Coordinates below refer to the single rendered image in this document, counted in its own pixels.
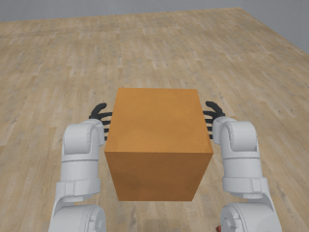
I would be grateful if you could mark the right robot forearm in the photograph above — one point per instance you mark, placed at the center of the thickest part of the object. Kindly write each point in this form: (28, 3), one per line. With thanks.
(243, 175)

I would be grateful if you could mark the carton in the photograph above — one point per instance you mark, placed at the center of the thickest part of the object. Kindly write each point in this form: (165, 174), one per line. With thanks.
(158, 147)

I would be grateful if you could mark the robot left upper arm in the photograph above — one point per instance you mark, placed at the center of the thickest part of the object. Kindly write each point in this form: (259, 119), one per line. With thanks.
(79, 218)

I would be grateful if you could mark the right robot hand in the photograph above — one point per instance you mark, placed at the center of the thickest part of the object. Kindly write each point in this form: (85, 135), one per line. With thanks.
(218, 113)

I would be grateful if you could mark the robot right upper arm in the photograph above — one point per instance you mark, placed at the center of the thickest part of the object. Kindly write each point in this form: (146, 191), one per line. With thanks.
(248, 217)

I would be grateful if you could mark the left robot forearm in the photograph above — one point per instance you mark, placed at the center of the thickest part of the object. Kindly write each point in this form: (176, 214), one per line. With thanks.
(79, 164)

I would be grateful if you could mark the left robot hand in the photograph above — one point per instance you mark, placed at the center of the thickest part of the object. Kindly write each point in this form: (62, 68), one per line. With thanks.
(96, 115)

